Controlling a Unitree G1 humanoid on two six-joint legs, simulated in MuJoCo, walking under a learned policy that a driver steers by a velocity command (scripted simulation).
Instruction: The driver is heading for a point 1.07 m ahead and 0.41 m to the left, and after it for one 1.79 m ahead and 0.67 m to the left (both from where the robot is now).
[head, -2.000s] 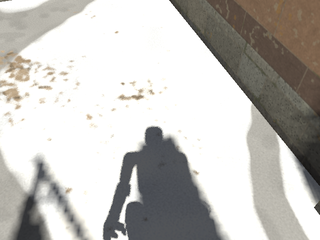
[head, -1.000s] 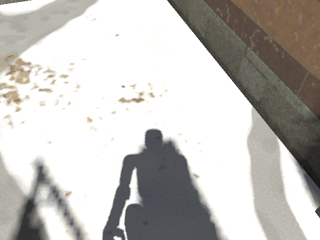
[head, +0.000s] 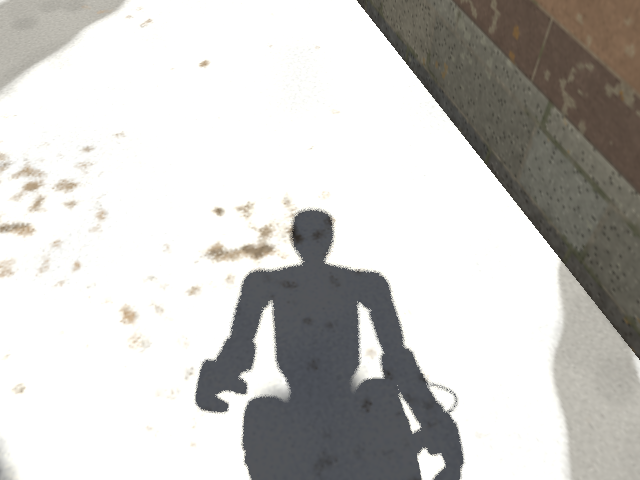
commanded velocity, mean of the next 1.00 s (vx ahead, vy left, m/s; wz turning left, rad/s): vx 0.38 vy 0.00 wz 0.40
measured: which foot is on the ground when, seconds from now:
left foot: down 0.00-0.22, up 0.24-0.74, down 0.76-1.00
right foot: up 0.00-0.18, down 0.20-0.78, up 0.80-1.00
